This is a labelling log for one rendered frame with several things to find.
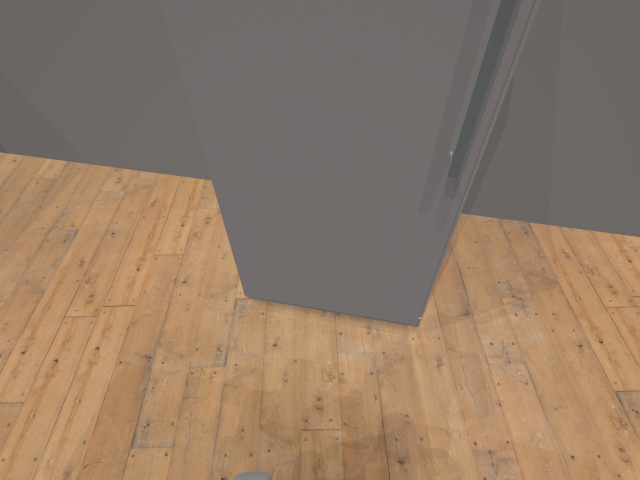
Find handle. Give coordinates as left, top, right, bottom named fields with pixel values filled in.
left=447, top=0, right=517, bottom=178

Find fridge door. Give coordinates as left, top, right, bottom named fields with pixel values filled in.
left=160, top=0, right=534, bottom=325

